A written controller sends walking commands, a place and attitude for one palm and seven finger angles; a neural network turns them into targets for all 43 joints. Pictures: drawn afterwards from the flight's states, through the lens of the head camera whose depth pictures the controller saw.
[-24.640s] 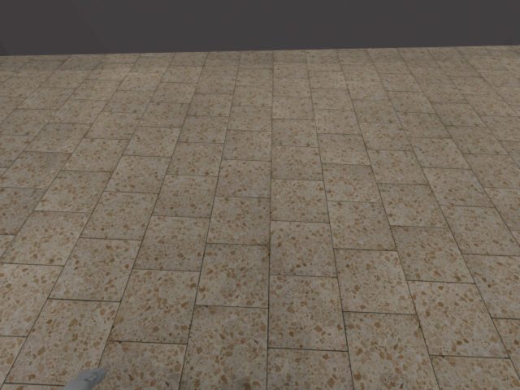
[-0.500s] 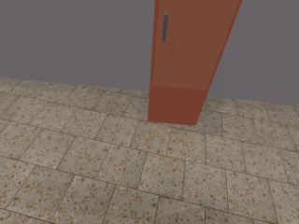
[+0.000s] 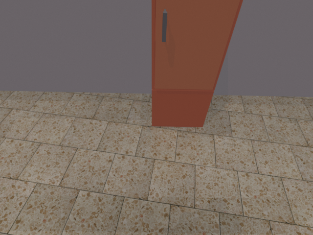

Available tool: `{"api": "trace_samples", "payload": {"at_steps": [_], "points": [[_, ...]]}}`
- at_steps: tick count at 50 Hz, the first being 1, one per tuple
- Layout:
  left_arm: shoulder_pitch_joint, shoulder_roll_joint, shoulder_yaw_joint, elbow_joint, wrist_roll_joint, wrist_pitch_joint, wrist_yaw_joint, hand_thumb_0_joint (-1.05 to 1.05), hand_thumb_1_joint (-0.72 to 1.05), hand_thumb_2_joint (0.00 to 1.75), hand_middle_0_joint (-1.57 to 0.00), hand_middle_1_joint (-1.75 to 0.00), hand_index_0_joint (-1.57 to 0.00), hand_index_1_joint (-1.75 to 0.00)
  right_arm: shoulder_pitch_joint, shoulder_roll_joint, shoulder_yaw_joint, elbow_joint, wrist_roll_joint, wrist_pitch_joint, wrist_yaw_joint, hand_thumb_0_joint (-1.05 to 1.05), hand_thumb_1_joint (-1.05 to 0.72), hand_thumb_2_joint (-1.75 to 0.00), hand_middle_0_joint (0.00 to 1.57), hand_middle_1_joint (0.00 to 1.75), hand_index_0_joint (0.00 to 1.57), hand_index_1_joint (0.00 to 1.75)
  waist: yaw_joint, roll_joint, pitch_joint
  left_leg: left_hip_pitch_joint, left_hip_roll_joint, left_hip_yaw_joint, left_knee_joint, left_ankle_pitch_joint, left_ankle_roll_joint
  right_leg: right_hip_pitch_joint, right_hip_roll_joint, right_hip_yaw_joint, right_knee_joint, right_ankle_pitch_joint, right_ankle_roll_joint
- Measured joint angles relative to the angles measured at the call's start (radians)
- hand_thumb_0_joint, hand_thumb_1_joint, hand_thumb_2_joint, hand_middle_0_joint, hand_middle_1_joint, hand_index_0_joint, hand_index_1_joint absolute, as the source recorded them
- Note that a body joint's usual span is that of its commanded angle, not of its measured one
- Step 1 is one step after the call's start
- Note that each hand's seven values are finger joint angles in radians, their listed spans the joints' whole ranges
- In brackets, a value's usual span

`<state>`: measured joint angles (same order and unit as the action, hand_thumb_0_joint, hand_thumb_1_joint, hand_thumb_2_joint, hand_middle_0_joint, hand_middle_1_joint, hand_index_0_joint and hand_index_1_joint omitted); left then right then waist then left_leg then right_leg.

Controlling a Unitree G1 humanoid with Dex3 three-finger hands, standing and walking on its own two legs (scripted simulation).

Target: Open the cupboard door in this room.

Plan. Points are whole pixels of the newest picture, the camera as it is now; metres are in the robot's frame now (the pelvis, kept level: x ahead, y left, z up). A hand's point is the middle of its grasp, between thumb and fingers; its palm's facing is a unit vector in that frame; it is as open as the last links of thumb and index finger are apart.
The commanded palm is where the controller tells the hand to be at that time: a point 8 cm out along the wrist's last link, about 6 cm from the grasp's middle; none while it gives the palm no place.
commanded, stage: stand and wait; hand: left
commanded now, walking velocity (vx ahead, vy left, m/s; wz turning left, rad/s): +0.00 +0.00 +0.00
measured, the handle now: (164, 25) +1.02 +0.02 +0.08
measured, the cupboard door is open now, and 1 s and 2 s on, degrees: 0 0 0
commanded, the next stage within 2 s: look at it before walking up in 0.08 s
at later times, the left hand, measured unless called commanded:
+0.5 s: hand out of the picture -0.03 +0.15 -0.18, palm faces +0.04 -0.99 -0.14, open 7.4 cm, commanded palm none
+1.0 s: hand out of the picture -0.03 +0.16 -0.18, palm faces -0.01 -0.99 -0.17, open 7.4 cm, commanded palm none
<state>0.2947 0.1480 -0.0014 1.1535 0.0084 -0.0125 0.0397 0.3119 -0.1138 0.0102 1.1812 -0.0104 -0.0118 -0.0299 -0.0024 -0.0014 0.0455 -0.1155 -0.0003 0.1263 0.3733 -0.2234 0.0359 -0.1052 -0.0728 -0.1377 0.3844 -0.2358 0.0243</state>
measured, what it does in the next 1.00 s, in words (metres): stands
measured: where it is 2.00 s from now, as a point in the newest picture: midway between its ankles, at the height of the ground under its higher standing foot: outside the picture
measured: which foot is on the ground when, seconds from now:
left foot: down 0.00-1.00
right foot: down 0.00-1.00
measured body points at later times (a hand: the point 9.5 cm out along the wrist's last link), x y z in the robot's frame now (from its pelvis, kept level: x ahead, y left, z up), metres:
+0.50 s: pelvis +0.00 +0.00 +0.00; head +0.00 +0.01 +0.45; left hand -0.03 +0.20 -0.17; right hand -0.02 -0.20 -0.16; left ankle -0.01 +0.09 -0.74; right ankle -0.02 -0.13 -0.74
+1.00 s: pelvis -0.01 +0.00 -0.01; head +0.01 +0.00 +0.44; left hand -0.02 +0.21 -0.17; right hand -0.03 -0.22 -0.17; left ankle -0.01 +0.09 -0.75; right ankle -0.02 -0.13 -0.74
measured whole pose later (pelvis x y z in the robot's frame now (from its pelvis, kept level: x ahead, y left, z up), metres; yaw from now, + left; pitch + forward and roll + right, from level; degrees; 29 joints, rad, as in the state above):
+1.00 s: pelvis -0.01 +0.00 -0.01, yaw -4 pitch -2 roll +0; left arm 0.30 0.13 0.02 1.12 0.02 0.02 0.02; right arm 0.26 -0.12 -0.03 1.14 -0.01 0.01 -0.04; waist 0.01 0.00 0.07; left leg -0.18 0.03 0.18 0.48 -0.27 0.03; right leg -0.21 -0.06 -0.08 0.50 -0.27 0.01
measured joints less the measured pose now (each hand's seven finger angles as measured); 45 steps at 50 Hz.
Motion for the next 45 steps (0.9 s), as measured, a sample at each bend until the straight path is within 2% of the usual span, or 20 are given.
{"api": "trace_samples", "payload": {"at_steps": [10,22,45], "points": [[0.0,-0.025,-0.004,-0.008,0.001,0.003,0.003,0.0,0.91,0.89,-0.19,-0.3,-0.2,-0.3,0.011,0.023,-0.003,0.004,0.002,-0.006,0.0,0.0,-0.91,-0.9,0.2,0.3,0.2,0.3,-0.004,-0.003,-0.006,0.0,-0.006,0.006,0.006,-0.007,0.005,-0.006,-0.007,0.007,0.015,-0.009,0.005],[0.034,-0.047,-0.01,0.003,0.004,0.001,0.004,0.01,0.91,0.89,-0.2,-0.3,-0.2,-0.3,-0.011,0.01,-0.013,-0.011,0.003,-0.01,-0.006,0.0,-0.91,-0.9,0.2,0.3,0.2,0.3,0.006,-0.015,-0.012,-0.005,-0.002,0.005,0.016,-0.012,0.005,-0.007,-0.004,0.006,0.015,-0.008,0.005],[0.027,-0.026,0.002,-0.006,0.007,0.007,0.0,0.0,0.91,0.89,-0.2,-0.3,-0.2,-0.3,-0.023,0.002,-0.02,-0.02,0.002,-0.001,-0.005,0.0,-0.91,-0.9,0.2,0.3,0.2,0.3,0.009,-0.001,0.005,-0.025,0.01,0.015,0.032,-0.01,0.001,-0.032,0.006,0.017,0.03,-0.003,-0.003]]}}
